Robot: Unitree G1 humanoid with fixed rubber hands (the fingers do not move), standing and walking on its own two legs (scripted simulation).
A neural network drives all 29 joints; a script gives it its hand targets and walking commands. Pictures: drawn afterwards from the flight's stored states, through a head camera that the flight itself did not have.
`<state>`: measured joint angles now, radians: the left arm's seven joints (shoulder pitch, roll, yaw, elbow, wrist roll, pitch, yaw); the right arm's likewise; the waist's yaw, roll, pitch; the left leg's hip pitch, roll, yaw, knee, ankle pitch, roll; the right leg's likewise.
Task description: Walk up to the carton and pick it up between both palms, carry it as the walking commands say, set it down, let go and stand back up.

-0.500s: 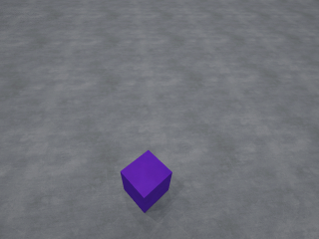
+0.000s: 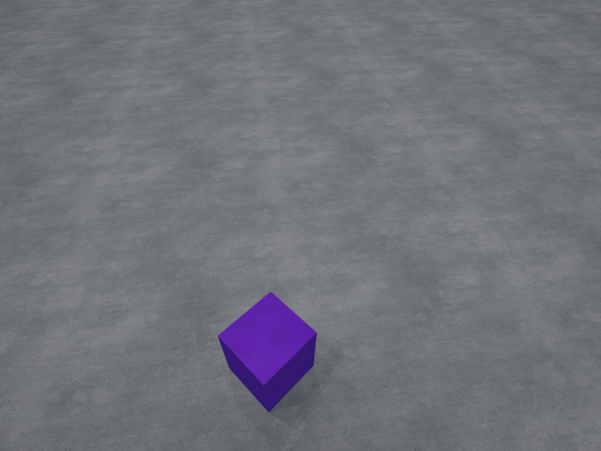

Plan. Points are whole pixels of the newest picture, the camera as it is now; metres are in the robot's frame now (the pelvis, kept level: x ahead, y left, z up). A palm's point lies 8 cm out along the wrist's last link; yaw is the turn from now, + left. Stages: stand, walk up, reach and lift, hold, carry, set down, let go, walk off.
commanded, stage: walk up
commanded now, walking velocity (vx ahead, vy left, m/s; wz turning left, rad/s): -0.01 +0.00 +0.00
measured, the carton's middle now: (269, 351) +0.53 +0.09 -0.65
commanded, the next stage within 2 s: none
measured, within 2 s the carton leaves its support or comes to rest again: neither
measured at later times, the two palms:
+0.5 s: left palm out of the picture +0.03 +0.24 -0.13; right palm out of the picture +0.01 -0.24 -0.13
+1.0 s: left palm out of the picture +0.00 +0.30 -0.15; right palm out of the picture +0.01 -0.20 -0.11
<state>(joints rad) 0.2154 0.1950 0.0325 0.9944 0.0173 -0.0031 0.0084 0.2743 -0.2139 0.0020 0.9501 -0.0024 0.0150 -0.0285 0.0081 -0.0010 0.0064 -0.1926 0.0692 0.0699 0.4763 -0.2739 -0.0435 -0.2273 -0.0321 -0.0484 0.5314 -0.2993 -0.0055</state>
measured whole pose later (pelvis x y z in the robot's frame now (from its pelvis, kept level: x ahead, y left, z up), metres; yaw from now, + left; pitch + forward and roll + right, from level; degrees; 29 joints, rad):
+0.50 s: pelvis -0.03 +0.00 +0.00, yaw +0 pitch -2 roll +1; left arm 0.22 0.19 0.03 0.99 0.02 0.00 0.01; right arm 0.28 -0.21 0.00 0.95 -0.01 0.01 -0.03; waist 0.00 -0.03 0.01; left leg -0.19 0.07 0.07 0.44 -0.22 -0.05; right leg -0.23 -0.03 -0.05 0.50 -0.24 -0.01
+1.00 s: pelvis -0.03 +0.05 +0.00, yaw +11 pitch -1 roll -5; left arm 0.17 0.25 0.03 0.97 0.02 0.06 0.02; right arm 0.31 -0.21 0.00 0.95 -0.03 0.02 -0.01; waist -0.06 -0.01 0.09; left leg -0.31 0.02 -0.04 0.57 -0.25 0.05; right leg -0.37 -0.02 -0.11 0.95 -0.41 0.05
